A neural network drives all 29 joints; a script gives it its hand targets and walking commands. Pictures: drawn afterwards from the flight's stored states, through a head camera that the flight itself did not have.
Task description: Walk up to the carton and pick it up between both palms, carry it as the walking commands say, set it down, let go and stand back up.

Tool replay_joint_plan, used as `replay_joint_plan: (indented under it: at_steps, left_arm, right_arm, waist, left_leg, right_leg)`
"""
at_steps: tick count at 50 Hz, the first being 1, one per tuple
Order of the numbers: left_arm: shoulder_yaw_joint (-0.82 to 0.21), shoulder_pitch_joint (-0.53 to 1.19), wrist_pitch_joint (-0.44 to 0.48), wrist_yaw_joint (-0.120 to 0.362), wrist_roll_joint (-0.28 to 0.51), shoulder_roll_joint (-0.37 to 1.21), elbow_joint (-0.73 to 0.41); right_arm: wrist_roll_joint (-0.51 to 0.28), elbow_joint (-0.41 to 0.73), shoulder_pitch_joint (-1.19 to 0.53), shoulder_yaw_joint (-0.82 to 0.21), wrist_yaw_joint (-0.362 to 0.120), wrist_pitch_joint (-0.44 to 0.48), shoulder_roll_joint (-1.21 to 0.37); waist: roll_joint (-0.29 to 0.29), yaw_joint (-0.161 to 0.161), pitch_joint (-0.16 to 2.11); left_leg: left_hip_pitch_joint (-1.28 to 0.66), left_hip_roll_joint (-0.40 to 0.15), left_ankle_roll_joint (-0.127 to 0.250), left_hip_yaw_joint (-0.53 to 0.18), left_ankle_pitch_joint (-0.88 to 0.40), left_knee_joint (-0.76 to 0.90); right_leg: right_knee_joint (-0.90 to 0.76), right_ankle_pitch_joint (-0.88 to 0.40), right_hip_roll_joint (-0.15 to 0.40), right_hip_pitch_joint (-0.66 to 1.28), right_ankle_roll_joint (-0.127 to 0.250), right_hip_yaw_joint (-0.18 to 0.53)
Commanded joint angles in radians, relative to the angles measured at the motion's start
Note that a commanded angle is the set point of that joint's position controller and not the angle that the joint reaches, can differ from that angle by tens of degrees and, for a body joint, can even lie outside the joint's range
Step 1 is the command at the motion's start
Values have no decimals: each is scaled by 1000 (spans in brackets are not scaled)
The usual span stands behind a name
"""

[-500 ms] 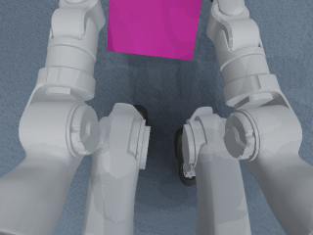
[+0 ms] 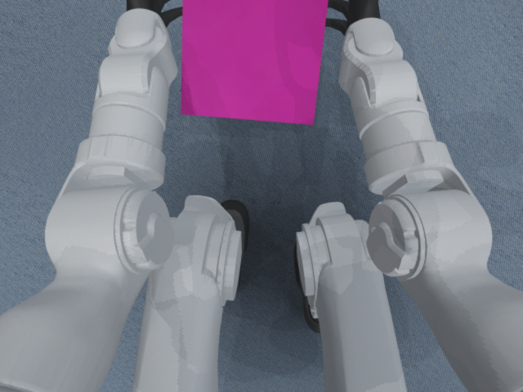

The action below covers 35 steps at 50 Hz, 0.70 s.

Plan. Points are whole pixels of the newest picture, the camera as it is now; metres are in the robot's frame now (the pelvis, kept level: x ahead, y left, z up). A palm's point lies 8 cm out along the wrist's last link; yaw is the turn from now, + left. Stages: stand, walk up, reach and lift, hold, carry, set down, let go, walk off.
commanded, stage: set down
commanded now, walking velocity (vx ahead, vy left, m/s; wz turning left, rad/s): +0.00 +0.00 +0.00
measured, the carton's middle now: (249, 43) +0.54 +0.07 -0.22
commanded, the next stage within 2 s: none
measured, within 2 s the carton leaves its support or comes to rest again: rests again in 1.38 s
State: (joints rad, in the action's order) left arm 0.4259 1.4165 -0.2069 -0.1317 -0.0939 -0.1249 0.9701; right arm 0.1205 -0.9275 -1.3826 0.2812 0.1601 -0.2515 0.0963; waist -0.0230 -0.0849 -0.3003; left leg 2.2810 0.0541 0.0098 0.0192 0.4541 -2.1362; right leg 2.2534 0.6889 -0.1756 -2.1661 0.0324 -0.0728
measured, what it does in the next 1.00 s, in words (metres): stands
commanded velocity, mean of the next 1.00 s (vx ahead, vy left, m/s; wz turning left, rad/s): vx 0.00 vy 0.00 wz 0.00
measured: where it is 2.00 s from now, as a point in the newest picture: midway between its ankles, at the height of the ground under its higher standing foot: (272, 282)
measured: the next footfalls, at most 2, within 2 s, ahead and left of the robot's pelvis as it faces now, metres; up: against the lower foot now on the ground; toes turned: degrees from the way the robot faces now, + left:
none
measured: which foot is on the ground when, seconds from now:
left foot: down 0.00-1.00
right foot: down 0.00-1.00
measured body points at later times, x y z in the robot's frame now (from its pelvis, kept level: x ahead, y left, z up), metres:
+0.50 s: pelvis +0.01 -0.01 +0.00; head +0.36 -0.01 +0.28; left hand +0.55 +0.18 -0.13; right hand +0.56 -0.06 -0.15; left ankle +0.14 +0.11 -0.34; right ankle +0.08 -0.09 -0.34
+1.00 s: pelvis +0.01 +0.00 +0.00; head +0.36 -0.01 +0.28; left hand +0.56 +0.18 -0.14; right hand +0.56 -0.07 -0.16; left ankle +0.14 +0.11 -0.34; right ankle +0.08 -0.09 -0.34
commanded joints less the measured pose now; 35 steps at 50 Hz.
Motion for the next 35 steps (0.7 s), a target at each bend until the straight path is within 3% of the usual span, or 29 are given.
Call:
replay_joint_plan:
  at_steps: [1,3,5,6,7,9,10,11,12,13,14,15,16,17,19,20,21,22,23,24,25,27,29,30,31,32,33,34,35]
  left_arm:
    - [-313,447,-2,235,83,1038,6]
    - [-324,462,1,249,96,1047,-5]
    - [-273,356,-11,244,38,1022,64]
    - [-274,359,-10,243,26,1047,48]
    - [-228,295,-20,253,17,1059,95]
    - [-246,307,6,255,10,990,63]
    - [-280,329,6,258,35,1010,44]
    - [-261,324,8,257,34,1018,55]
    - [-254,314,6,257,16,1004,46]
    - [-268,337,1,259,43,988,62]
    - [-271,350,7,261,24,996,45]
    - [-278,352,14,257,45,951,40]
    - [-246,265,7,264,11,984,101]
    - [-233,302,9,268,15,954,91]
    - [-237,290,4,265,-12,975,75]
    - [-216,262,2,268,-5,999,71]
    - [-223,289,13,267,-11,953,54]
    - [-245,346,17,268,15,949,41]
    - [-206,274,4,269,-13,960,90]
    - [-187,270,6,273,-37,915,106]
    - [-199,300,9,274,-10,964,82]
    - [-184,278,-7,279,-17,958,105]
    - [-193,249,10,275,-40,908,97]
    - [-219,267,8,280,-17,960,102]
    - [-251,319,14,268,-8,908,52]
    - [-189,238,14,268,-33,937,103]
    - [-223,229,22,271,-19,953,101]
    - [-208,234,30,258,-27,884,98]
    - [-259,308,40,265,14,918,69]
  right_arm:
    - [-52,46,-571,-318,-257,59,-974]
    - [-51,108,-604,-326,-244,72,-940]
    - [-68,51,-583,-322,-242,69,-961]
    - [-60,55,-571,-293,-245,80,-932]
    - [-42,70,-549,-314,-243,79,-898]
    - [-44,78,-544,-346,-240,90,-939]
    - [-42,80,-534,-323,-241,88,-941]
    - [-27,56,-509,-321,-235,84,-910]
    - [-33,45,-506,-323,-241,83,-918]
    - [-19,68,-505,-300,-232,94,-874]
    - [-49,87,-539,-359,-240,97,-940]
    - [-37,91,-525,-323,-226,99,-876]
    - [-40,92,-543,-343,-221,103,-896]
    - [-34,61,-524,-340,-227,94,-886]
    - [-28,32,-462,-314,-237,91,-878]
    - [-21,21,-446,-314,-238,87,-908]
    - [-26,46,-501,-330,-241,91,-911]
    - [-24,58,-525,-316,-235,97,-895]
    - [6,24,-473,-302,-225,93,-865]
    - [-2,26,-463,-295,-219,96,-842]
    - [7,18,-489,-305,-233,92,-864]
    - [35,-35,-426,-237,-228,77,-863]
    - [39,-21,-418,-241,-225,90,-840]
    - [12,52,-468,-262,-230,106,-825]
    - [9,-5,-424,-262,-231,97,-811]
    - [-6,20,-454,-295,-234,97,-844]
    - [1,32,-440,-282,-234,109,-834]
    - [11,-8,-386,-296,-226,102,-832]
    - [11,18,-446,-306,-231,107,-836]
  waist:
    - [136,44,1094]
    - [126,53,1117]
    - [110,-2,1096]
    - [66,-1,1052]
    - [117,33,1037]
    - [142,-28,1056]
    - [169,42,1058]
    - [151,48,1074]
    - [132,-2,1031]
    - [128,53,1012]
    - [134,-6,1023]
    - [145,43,1026]
    - [129,-7,1048]
    - [175,12,1036]
    - [113,7,992]
    - [154,-7,998]
    - [165,4,1018]
    - [120,9,1014]
    - [157,51,993]
    - [158,-17,962]
    - [175,41,972]
    - [140,80,978]
    - [121,39,972]
    - [85,46,976]
    - [90,53,945]
    - [127,-10,985]
    - [98,35,980]
    - [162,-1,928]
    - [156,48,997]
  left_leg:
    - [-764,98,13,-40,-299,65]
    - [-730,102,11,-35,-286,63]
    - [-727,95,13,-23,-288,68]
    - [-736,95,10,-42,-299,87]
    - [-689,91,8,-48,-306,70]
    - [-642,93,11,-24,-317,69]
    - [-694,96,15,-44,-356,62]
    - [-673,100,5,-38,-326,63]
    - [-641,88,2,-30,-334,69]
    - [-653,89,1,-41,-313,67]
    - [-667,92,4,-33,-346,71]
    - [-644,91,8,-46,-311,60]
    - [-633,88,9,-43,-325,49]
    - [-623,85,11,-41,-292,52]
    - [-612,80,-1,-33,-309,81]
    - [-610,85,7,-32,-300,70]
    - [-584,91,8,-31,-311,58]
    - [-588,88,3,-19,-281,55]
    - [-600,86,8,-37,-264,53]
    - [-537,76,5,-17,-256,52]
    - [-560,89,6,-31,-259,57]
    - [-614,86,8,-52,-237,88]
    - [-562,84,1,-35,-257,69]
    - [-613,84,0,-33,-291,56]
    - [-628,80,-8,-41,-307,65]
    - [-611,85,-1,-29,-328,56]
    - [-591,89,2,-25,-321,45]
    - [-568,78,2,-34,-325,52]
    - [-581,82,-3,-47,-308,47]
  right_leg:
    - [-288,-278,-11,257,-20,117]
    - [-298,-279,-17,270,-12,120]
    - [-287,-289,-16,289,-23,126]
    - [-277,-284,-22,204,-14,121]
    - [-291,-313,-13,247,-20,118]
    - [-297,-344,-2,275,-28,141]
    - [-282,-370,-18,233,-35,116]
    - [-295,-358,-7,292,-25,129]
    - [-299,-388,-16,264,-33,149]
    - [-289,-346,-11,252,-25,125]
    - [-300,-399,-7,235,-34,157]
    - [-291,-350,-5,242,-23,145]
    - [-280,-366,-9,286,-28,148]
    - [-291,-333,0,253,-38,138]
    - [-300,-380,-12,261,-29,147]
    - [-311,-381,-3,305,-30,161]
    - [-294,-400,-15,290,-36,151]
    - [-293,-361,-18,288,-30,155]
    - [-294,-344,-10,270,-34,146]
    - [-314,-359,-2,275,-35,169]
    - [-293,-353,-5,286,-34,152]
    - [-297,-309,-11,267,-22,130]
    - [-286,-351,-8,257,-30,142]
    - [-293,-352,-19,217,-28,152]
    - [-284,-363,-13,178,-31,141]
    - [-300,-386,-7,240,-39,148]
    - [-290,-389,-12,232,-37,154]
    - [-300,-424,7,227,-40,177]
    - [-262,-389,-7,245,-34,138]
